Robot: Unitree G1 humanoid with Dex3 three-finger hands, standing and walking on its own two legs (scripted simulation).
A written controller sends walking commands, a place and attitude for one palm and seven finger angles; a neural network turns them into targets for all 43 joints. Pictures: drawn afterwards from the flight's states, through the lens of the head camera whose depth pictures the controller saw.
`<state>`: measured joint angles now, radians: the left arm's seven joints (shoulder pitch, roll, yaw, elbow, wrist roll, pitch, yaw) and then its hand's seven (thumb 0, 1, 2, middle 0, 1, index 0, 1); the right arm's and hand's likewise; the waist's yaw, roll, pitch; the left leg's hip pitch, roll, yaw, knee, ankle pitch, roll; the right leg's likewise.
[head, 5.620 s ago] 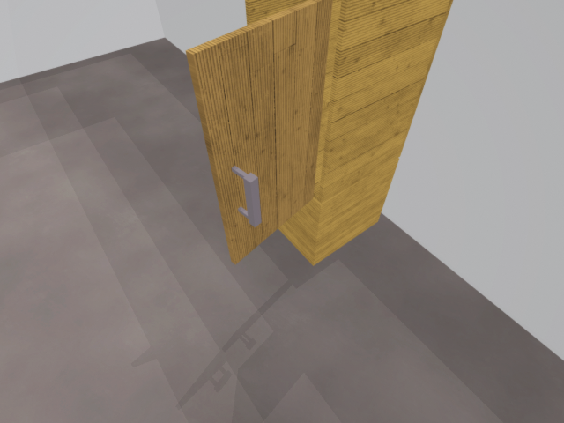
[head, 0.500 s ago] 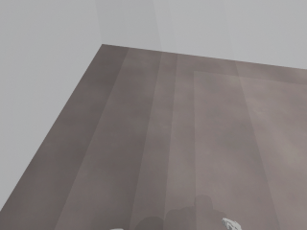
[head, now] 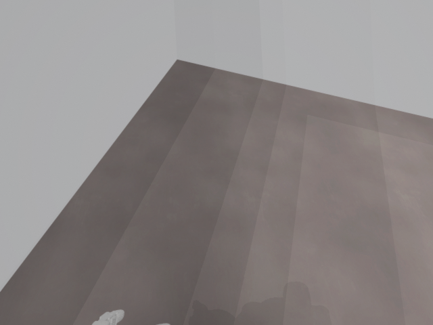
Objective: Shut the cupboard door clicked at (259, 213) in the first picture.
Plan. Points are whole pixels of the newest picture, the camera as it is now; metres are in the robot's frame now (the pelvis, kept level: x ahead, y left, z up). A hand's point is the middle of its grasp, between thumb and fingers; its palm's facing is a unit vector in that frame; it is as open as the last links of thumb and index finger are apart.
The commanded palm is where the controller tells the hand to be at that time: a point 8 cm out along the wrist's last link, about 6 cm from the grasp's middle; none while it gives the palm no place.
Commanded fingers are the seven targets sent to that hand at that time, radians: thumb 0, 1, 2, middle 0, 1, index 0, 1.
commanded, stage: walk to a spot facing it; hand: left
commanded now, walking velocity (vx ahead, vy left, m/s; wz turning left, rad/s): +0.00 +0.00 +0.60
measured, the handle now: out of the picture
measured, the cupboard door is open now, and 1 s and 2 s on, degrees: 100 100 100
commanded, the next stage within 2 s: none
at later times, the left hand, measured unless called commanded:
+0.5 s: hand out of the picture +0.05 +0.13 -0.13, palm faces +0.29 -0.91 -0.30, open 7.4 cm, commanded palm none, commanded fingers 0.00 0.90 0.90 -0.20 -0.30 -0.20 -0.30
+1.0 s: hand out of the picture +0.05 +0.15 -0.14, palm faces +0.57 -0.77 -0.28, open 7.4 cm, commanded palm none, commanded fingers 0.00 0.90 0.90 -0.20 -0.30 -0.20 -0.30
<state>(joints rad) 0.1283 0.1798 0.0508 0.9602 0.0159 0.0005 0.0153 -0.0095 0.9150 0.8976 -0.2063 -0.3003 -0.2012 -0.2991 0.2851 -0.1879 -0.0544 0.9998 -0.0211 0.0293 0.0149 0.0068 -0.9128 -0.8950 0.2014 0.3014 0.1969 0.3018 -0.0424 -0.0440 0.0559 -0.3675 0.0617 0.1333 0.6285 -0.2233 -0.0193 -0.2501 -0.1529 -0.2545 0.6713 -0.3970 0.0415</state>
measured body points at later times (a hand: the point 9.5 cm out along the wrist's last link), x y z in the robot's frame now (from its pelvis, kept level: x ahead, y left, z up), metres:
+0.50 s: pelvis +0.05 -0.08 +0.02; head +0.12 -0.08 +0.47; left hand +0.04 +0.18 -0.11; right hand +0.24 -0.30 -0.13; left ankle -0.01 +0.06 -0.64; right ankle +0.04 -0.16 -0.72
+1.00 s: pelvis +0.09 -0.09 +0.01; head +0.13 -0.06 +0.46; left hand +0.02 +0.19 -0.12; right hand +0.30 -0.25 -0.13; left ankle +0.01 +0.02 -0.72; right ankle +0.17 -0.21 -0.69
